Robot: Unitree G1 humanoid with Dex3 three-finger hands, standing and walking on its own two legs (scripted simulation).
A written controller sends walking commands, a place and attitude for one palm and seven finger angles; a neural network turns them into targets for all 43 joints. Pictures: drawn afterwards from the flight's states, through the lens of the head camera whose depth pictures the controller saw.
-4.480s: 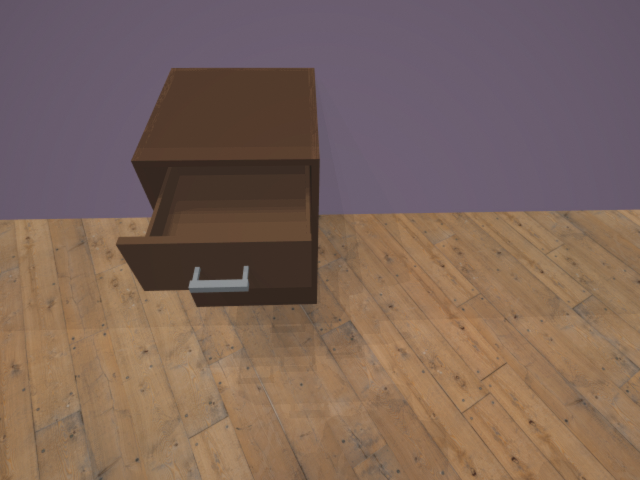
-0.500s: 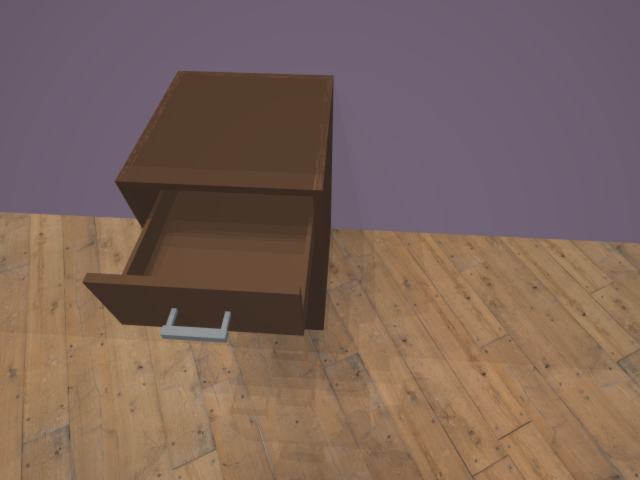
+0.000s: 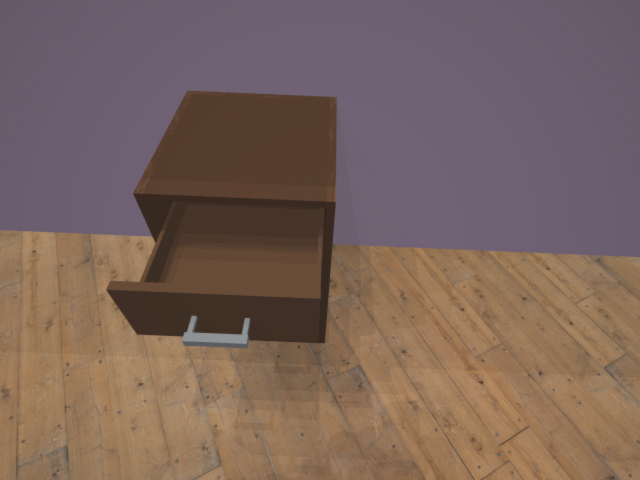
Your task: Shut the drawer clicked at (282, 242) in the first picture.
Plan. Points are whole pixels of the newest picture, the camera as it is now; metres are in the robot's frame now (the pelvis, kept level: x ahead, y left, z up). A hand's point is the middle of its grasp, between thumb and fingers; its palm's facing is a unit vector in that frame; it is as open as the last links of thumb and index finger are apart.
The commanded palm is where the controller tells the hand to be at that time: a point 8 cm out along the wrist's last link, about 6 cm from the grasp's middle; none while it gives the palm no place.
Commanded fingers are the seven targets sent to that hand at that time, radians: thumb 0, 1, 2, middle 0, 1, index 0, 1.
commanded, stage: come to a stop and stand still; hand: left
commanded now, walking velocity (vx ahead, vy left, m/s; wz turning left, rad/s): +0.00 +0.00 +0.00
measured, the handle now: (218, 331) +0.41 +0.22 -0.21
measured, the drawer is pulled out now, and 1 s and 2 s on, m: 0.23 0.23 0.23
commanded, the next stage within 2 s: look again from close up in 0.12 s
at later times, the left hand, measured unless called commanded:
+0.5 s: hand out of the picture -0.03 +0.16 -0.17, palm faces +0.00 -0.99 -0.16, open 7.4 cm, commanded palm none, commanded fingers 0.00 0.90 0.90 -0.20 -0.30 -0.20 -0.30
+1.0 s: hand out of the picture -0.01 +0.15 -0.17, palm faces +0.02 -0.98 -0.17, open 7.4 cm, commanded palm none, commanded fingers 0.00 0.90 0.90 -0.20 -0.30 -0.20 -0.30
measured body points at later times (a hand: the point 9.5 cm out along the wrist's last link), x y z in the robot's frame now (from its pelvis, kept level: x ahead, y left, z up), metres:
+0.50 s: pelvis +0.00 +0.00 +0.00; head +0.01 +0.00 +0.45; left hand -0.02 +0.21 -0.16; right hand +0.00 -0.22 -0.16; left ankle +0.03 +0.08 -0.74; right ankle -0.01 -0.15 -0.74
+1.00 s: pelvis +0.01 -0.01 +0.00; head +0.00 -0.01 +0.45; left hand -0.01 +0.20 -0.16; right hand -0.01 -0.22 -0.16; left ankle +0.03 +0.08 -0.74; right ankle -0.01 -0.15 -0.74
